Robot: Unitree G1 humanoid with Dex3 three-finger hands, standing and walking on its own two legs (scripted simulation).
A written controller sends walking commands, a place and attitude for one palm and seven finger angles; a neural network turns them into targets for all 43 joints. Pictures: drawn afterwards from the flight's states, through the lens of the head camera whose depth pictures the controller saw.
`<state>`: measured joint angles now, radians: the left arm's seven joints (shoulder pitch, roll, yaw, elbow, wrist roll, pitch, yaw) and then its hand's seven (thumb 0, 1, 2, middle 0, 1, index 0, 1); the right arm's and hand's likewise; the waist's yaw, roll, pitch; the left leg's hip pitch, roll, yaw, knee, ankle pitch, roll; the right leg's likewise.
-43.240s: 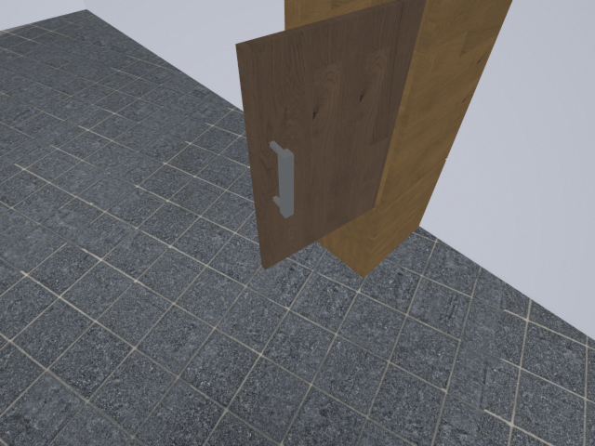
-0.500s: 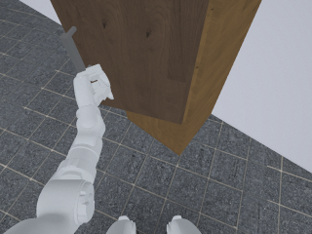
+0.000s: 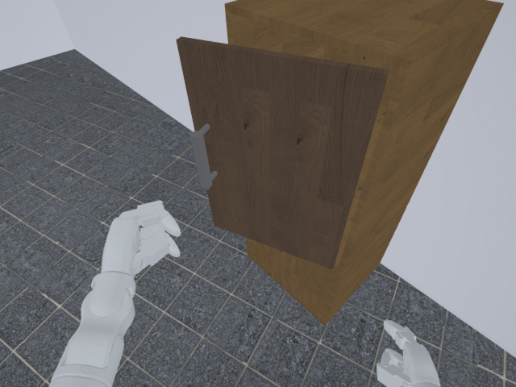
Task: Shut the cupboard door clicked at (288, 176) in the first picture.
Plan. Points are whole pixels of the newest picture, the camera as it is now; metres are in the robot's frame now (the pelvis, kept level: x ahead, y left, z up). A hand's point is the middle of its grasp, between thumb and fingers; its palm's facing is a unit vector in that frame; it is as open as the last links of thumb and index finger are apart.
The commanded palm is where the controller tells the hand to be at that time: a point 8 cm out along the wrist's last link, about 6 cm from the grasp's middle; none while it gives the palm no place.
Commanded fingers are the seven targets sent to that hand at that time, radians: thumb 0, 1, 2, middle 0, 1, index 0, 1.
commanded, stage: draw the hand back to the body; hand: left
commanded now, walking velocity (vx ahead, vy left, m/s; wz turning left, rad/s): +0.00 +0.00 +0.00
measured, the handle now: (206, 157) +0.63 +0.17 -0.01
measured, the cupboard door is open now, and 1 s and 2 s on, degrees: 21 21 21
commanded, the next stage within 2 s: step back with the hand held close in 0.88 s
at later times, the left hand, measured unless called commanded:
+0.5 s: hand (21, 282) +0.20 +0.28 +0.16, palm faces +0.43 -0.80 -0.42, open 6.1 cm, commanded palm +0.14 +0.32 +0.18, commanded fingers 0.00 0.90 0.90 -0.20 -0.30 -0.20 -0.30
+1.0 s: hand (25, 286) +0.19 +0.27 +0.17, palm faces +0.44 -0.79 -0.42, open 7.4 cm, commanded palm +0.14 +0.31 +0.18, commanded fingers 0.00 0.90 0.90 -0.20 -0.30 -0.20 -0.30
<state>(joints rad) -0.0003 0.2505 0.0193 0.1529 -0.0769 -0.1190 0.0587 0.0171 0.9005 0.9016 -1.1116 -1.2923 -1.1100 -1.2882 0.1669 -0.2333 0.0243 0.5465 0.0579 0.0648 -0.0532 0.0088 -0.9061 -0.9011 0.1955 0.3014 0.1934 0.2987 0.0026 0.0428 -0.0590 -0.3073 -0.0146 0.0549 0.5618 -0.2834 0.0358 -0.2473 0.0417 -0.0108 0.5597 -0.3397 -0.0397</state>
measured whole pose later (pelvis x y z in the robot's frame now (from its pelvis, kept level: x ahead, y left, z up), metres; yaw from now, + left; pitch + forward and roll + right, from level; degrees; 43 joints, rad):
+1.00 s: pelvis +0.00 +0.00 +0.01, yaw +1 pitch -3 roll +0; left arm 0.48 0.36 0.34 -0.37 -0.08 -0.08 0.10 0.02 0.89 0.90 -0.21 -0.31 -0.21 -0.30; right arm 0.20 -0.23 0.03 0.62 0.02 -0.08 -0.06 0.01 -0.90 -0.90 0.20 0.30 0.20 0.30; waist 0.06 0.07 -0.01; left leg -0.15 -0.02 0.04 0.42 -0.23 0.04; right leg -0.07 0.04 -0.02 0.38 -0.27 -0.04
